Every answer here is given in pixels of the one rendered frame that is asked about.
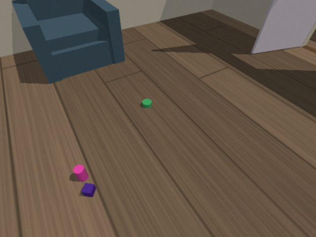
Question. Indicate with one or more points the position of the armchair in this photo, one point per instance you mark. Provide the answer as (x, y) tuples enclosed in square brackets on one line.
[(70, 37)]

